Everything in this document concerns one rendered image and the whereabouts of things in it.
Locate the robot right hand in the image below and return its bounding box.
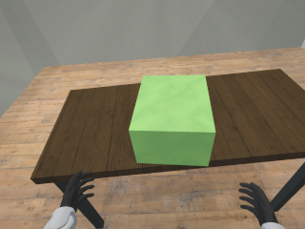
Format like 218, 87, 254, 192
238, 182, 278, 227

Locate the left robot forearm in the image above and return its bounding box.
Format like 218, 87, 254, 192
44, 206, 77, 229

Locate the robot left hand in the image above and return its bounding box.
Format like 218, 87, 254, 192
60, 170, 94, 213

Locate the table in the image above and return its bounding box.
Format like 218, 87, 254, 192
30, 69, 305, 229

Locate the carton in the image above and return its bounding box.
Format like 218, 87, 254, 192
129, 74, 216, 167

